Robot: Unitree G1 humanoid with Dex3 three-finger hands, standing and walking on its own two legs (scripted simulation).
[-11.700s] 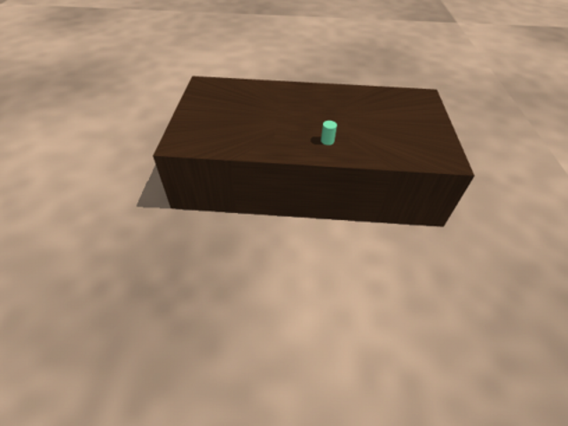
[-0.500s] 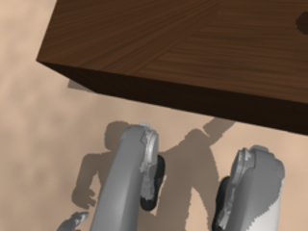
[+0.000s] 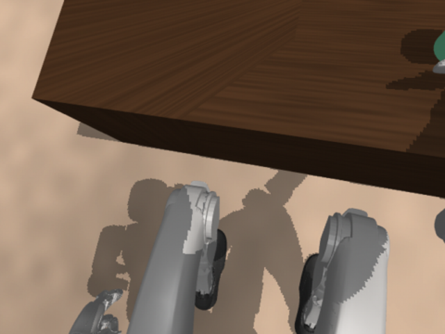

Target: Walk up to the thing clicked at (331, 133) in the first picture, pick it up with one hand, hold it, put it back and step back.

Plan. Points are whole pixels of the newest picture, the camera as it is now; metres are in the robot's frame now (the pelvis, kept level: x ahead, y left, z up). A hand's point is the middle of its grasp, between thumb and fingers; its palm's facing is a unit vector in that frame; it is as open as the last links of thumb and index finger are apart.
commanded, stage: rest palm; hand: right
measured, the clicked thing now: out of the picture +0.57 -0.27 +0.00
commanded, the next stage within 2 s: close in 0.08 s
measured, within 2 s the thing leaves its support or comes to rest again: leaves its support in 1.22 s
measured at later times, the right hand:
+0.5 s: hand out of the picture +0.57 -0.27 +0.02, palm faces +0.27 +0.96 -0.02, open 14.4 cm
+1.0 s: hand out of the picture +0.57 -0.27 +0.03, palm faces +0.27 +0.96 -0.01, open 5.9 cm
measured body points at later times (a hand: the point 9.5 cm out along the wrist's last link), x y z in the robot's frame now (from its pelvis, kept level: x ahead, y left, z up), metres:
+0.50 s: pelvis +0.00 +0.00 +0.00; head +0.25 -0.05 +0.37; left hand +0.04 +0.29 -0.11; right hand +0.55 -0.32 +0.02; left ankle +0.10 +0.13 -0.34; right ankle +0.07 -0.13 -0.34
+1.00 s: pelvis +0.00 +0.00 +0.00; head +0.24 -0.05 +0.37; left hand +0.03 +0.29 -0.11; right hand +0.55 -0.32 +0.03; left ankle +0.10 +0.13 -0.34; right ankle +0.07 -0.13 -0.34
